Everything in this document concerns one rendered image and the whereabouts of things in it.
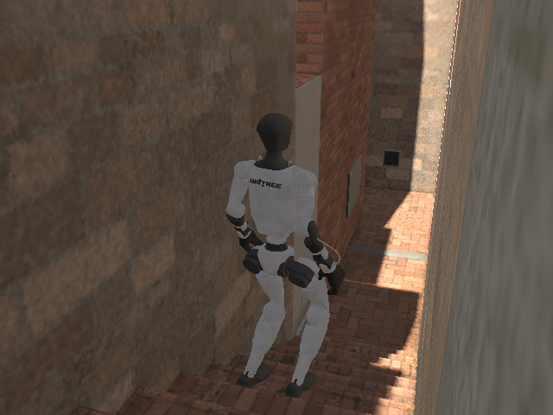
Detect stairs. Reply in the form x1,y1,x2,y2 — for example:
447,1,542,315
70,335,417,415

